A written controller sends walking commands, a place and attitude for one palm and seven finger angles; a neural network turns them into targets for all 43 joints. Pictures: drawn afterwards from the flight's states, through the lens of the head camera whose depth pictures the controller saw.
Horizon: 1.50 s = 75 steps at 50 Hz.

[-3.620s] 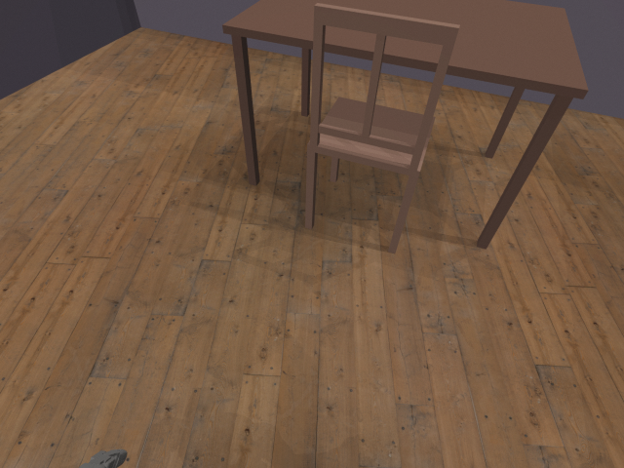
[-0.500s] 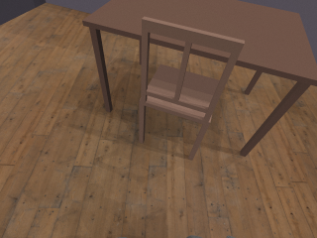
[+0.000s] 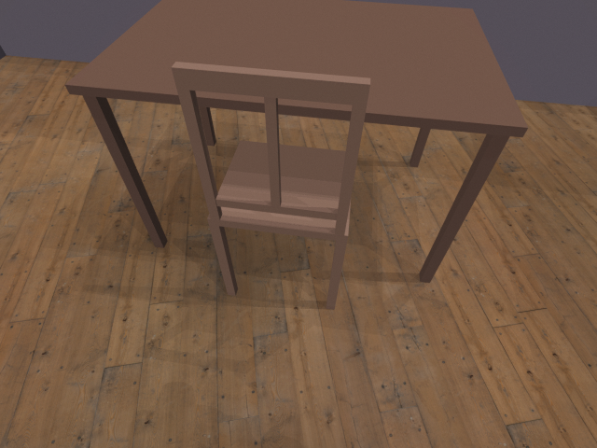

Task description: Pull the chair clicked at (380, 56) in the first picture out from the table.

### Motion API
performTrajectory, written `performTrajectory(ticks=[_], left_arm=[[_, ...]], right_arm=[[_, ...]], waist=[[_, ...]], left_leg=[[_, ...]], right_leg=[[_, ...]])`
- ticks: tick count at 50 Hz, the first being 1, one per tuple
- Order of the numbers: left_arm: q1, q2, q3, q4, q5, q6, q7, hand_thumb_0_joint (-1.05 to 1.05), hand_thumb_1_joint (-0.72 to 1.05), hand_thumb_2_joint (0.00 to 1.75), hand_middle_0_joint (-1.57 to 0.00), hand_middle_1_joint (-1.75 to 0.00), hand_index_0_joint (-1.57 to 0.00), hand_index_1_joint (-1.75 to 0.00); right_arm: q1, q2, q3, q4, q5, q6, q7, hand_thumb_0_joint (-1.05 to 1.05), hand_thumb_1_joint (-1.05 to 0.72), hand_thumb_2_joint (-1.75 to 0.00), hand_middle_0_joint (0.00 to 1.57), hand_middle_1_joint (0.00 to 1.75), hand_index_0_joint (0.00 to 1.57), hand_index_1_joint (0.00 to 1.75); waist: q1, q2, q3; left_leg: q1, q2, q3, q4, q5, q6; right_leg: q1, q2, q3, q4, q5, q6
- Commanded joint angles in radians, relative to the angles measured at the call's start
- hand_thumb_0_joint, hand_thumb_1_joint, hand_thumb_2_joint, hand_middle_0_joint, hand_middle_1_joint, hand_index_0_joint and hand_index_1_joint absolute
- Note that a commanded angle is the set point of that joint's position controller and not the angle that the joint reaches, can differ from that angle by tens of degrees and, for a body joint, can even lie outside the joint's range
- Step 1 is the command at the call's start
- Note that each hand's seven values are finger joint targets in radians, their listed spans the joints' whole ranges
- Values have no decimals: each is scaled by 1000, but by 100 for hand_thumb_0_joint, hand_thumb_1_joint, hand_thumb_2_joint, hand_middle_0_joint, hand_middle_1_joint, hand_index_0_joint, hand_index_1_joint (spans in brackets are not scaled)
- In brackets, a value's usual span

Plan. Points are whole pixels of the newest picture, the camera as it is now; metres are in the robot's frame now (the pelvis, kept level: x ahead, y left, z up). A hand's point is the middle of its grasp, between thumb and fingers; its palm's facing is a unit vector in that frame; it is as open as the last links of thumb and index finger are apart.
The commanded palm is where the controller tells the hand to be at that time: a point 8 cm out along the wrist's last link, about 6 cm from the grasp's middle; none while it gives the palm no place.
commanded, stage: take the last steps up to it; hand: left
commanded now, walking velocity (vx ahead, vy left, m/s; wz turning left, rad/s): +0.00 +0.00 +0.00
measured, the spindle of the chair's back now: (273, 157) +0.74 +0.10 -0.08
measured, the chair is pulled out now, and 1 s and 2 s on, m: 0.00 0.00 0.00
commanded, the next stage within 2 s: come to a stop and stand still in 0.90 s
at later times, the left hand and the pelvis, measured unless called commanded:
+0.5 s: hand out of the picture +0.14 +0.17 -0.17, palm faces -0.11 -0.98 -0.16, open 7.4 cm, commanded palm none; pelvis +0.07 -0.01 +0.00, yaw -6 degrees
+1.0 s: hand (227, 436) +0.18 +0.13 -0.19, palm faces +0.04 -0.99 -0.11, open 7.3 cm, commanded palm none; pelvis +0.22 -0.03 -0.01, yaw -4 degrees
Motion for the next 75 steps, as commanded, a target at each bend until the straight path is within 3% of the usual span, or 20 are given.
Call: performTrajectory(ticks=[1, 4, 6, 7, 12, 21, 26, 27, 28, 29, 31, 36, 44, 48, 50, 54, 59, 70, 73, 75], left_arm=[[36, 187, 47, -43, 4, -8, 4, 0, 90, 90, -20, -30, -20, -30], [13, 149, 36, -34, -10, -6, -6, 0, 90, 90, -20, -30, -20, -30], [-9, 61, 19, -74, -12, -5, -24, 0, 90, 90, -20, -30, -20, -30], [-75, 88, 28, -99, 1, -9, -30, 0, 90, 90, -20, -30, -20, -30], [12, 78, 25, -21, 8, -22, -53, 0, 90, 90, -20, -30, -20, -30], [-119, 40, 0, -51, -1, -34, -54, 0, 90, 90, -20, -30, -20, -30], [96, 78, 23, 34, 3, -56, -48, 0, 90, 90, -20, -30, -20, -30], [214, 144, 39, 71, 8, -69, -39, 0, 90, 90, -20, -30, -20, -30], [322, 256, 61, 93, 2, -76, -27, 0, 90, 90, -20, -30, -20, -30], [342, 258, 56, 94, -13, -69, -18, 0, 90, 90, -20, -30, -20, -30], [190, 171, 43, 68, -12, -71, -12, 0, 90, 90, -20, -30, -20, -30], [120, 68, 4, 50, -1, -94, -2, 0, 90, 90, -20, -30, -20, -30], [182, 121, 6, 88, 4, -95, -4, 0, 90, 90, -20, -30, -20, -30], [176, 104, 5, 108, -5, -81, -3, 0, 90, 90, -20, -30, -20, -30], [219, 23, -10, 86, -17, -75, -8, 0, 90, 90, -20, -30, -20, -30], [192, 9, -24, 124, -14, -40, 9, 0, 90, 90, -20, -30, -20, -30], [181, 47, -15, 104, -9, 12, 18, 0, 90, 90, -20, -30, -20, -30], [81, 60, -2, 13, -5, 23, 15, 0, 90, 90, -20, -30, -20, -30], [133, 93, -5, 33, 2, 3, 19, 0, 90, 90, -20, -30, -20, -30], [52, 191, -4, 16, 1, -18, 21, 0, 90, 90, -20, -30, -20, -30]], right_arm=[[39, -37, 2, -53, 3, -32, -15, 0, -90, -90, 20, 30, 20, 30], [167, -41, 10, -9, -3, -56, -19, 0, -90, -90, 20, 30, 20, 30], [218, -187, -16, -21, -25, -65, -22, 0, -90, -90, 20, 30, 20, 30], [205, -212, -20, -37, -26, -62, -24, 0, -90, -90, 20, 30, 20, 30], [150, -108, 10, -31, -12, -102, -27, 0, -90, -90, 20, 30, 20, 30], [277, -115, -2, 47, -19, -106, -21, 0, -90, -90, 20, 30, 20, 30], [214, -104, -4, 52, -9, -99, -11, 0, -90, -90, 20, 30, 20, 30], [215, -71, 2, 46, 2, -103, -2, 0, -90, -90, 20, 30, 20, 30], [209, -18, 17, 10, 10, -108, 4, 0, -90, -90, 20, 30, 20, 30], [136, -66, 7, -18, 3, -96, 3, 0, -90, -90, 20, 30, 20, 30], [104, -46, -4, -2, -1, -93, 8, 0, -90, -90, 20, 30, 20, 30], [149, 14, 0, 22, -12, -66, 14, 0, -90, -90, 20, 30, 20, 30], [-27, -10, 7, -54, -4, -83, 30, 0, -90, -90, 20, 30, 20, 30], [90, -51, 7, -12, -10, -103, 15, 0, -90, -90, 20, 30, 20, 30], [220, -203, -21, 1, -18, -109, -4, 0, -90, -90, 20, 30, 20, 30], [-21, -74, 35, -40, -1, -91, -34, 0, -90, -90, 20, 30, 20, 30], [-11, -118, 7, -24, 7, -64, -48, 0, -90, -90, 20, 30, 20, 30], [-18, -154, -26, -44, -12, -30, -28, 0, -90, -90, 20, 30, 20, 30], [7, -124, -27, -35, 3, -26, -16, 0, -90, -90, 20, 30, 20, 30], [5, -30, -2, -55, 11, -19, -6, 0, -90, -90, 20, 30, 20, 30]], waist=[[17, -114, -64], [-28, -88, -84], [-56, 287, 17], [-68, 259, 105], [-7, 99, 70], [-63, 140, 82], [46, 40, 3], [96, -87, -70], [117, -329, -127], [127, -227, -80], [71, -177, 22], [-23, -60, 65], [22, -102, 43], [-37, -33, -9], [-54, 310, -109], [27, 88, 19], [15, 47, -65], [-3, 175, -76], [18, 43, -104], [-15, -227, -36]], left_leg=[[34, -19, 0, -195, 17, 3], [269, -17, 4, -479, 150, 15], [278, 291, -432, -754, -196, 151], [183, 363, -521, -828, -275, 217], [263, 183, -191, -759, 97, 160], [355, 227, -101, -698, 371, 211], [148, 135, -11, -459, 265, 135], [-1, 71, 64, -240, 185, 97], [-214, -44, 105, 56, -148, 59], [-256, -25, -7, 223, -170, 76], [-267, 38, -45, 304, -2, 83], [-142, 49, -20, 155, 143, 42], [-56, 7, 21, -183, 182, 42], [226, -31, 24, -426, 318, 57], [467, 301, -368, -552, 641, 206], [128, 260, -204, -613, 805, 225], [238, 254, -133, -569, 998, 218], [209, 223, -146, -548, 621, 198], [141, 117, -89, -439, 372, 102], [46, -27, 6, -337, 27, 14]], right_leg=[[81, -249, 279, -176, 142, -147], [-34, -156, 223, -113, -168, -66], [-308, 31, 19, 233, -326, 25], [-365, 4, 61, 398, -315, 23], [-367, -47, 78, 591, -76, 40], [-282, -90, -11, 241, -139, 47], [170, -33, -51, -6, -8, 16], [373, -173, 115, -62, -115, -32], [496, -418, 494, -209, -191, -130], [398, -455, 559, -292, -229, -166], [213, -395, 438, -322, -316, -154], [37, -288, 122, -308, 133, -125], [117, -287, 100, -245, 277, -126], [84, -197, 43, -4, 275, -62], [-200, -16, -80, 417, -356, 27], [-69, -105, 80, 476, -306, 55], [-59, -79, 66, 402, -242, 84], [-15, -50, 42, 211, -222, 67], [149, -70, 55, -121, 45, 66], [70, -307, 290, -197, 195, -47]])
